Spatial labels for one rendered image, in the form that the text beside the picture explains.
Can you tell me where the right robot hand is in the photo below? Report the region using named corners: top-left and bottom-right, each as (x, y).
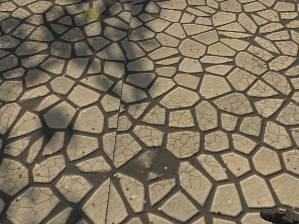
top-left (260, 209), bottom-right (299, 224)

